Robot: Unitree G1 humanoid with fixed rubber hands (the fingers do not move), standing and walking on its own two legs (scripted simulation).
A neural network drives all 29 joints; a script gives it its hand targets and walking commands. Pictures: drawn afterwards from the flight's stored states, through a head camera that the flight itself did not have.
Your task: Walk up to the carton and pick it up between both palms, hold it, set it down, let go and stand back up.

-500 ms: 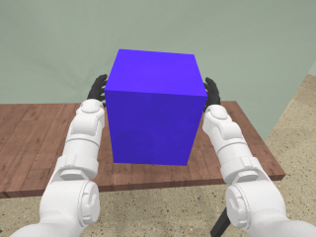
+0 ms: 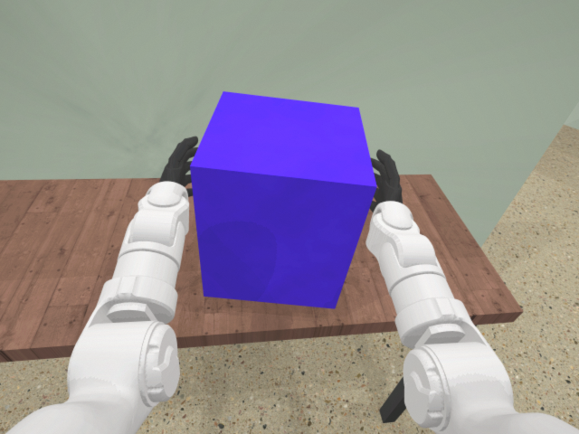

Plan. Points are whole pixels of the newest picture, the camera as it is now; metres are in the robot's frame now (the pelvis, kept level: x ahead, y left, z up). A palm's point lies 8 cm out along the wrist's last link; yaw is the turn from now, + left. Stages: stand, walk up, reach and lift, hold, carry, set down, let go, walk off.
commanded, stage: set down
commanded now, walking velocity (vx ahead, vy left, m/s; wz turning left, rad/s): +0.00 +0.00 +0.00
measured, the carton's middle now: (280, 202) +0.42 -0.04 +0.11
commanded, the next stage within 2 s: none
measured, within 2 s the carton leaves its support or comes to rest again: rests again in 0.94 s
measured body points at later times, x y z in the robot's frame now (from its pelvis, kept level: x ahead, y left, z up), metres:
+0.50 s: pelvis +0.00 -0.01 +0.00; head -0.03 +0.01 +0.45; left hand +0.43 +0.10 +0.13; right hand +0.36 -0.20 +0.12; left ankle -0.01 +0.10 -0.75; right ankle -0.01 -0.15 -0.75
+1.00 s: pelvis -0.01 +0.00 +0.00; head -0.03 +0.03 +0.45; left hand +0.42 +0.11 +0.11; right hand +0.35 -0.19 +0.11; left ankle -0.01 +0.10 -0.75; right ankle -0.01 -0.15 -0.75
